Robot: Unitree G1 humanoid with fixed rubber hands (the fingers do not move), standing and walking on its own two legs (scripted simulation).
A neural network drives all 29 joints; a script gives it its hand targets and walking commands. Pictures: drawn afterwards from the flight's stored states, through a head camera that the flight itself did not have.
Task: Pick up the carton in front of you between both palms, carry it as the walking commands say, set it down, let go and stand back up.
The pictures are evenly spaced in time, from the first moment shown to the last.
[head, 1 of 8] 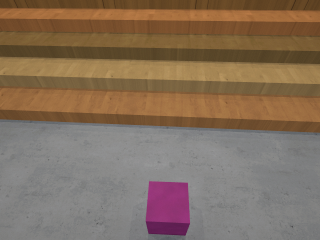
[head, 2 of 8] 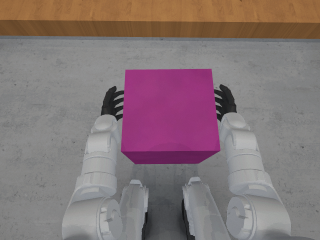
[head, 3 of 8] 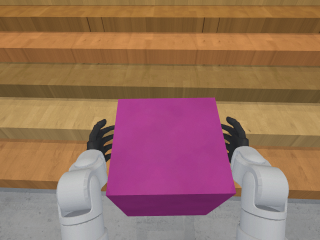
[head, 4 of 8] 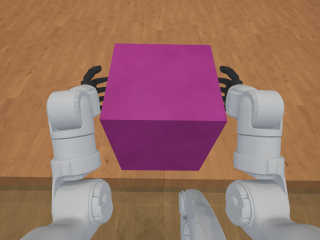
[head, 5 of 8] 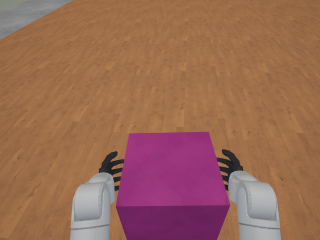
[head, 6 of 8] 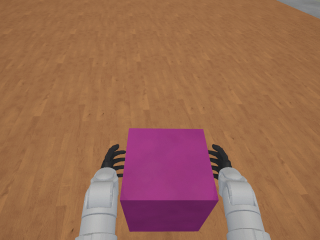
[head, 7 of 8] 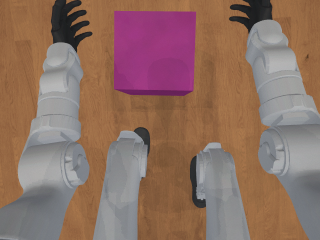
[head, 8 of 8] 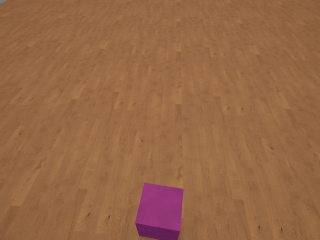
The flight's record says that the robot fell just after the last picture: no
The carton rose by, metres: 1.78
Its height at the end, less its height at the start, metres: +1.01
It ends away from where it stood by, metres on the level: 5.43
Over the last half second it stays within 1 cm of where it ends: yes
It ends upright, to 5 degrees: yes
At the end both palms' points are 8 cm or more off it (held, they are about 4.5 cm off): yes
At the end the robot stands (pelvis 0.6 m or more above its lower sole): yes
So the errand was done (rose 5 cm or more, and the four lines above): yes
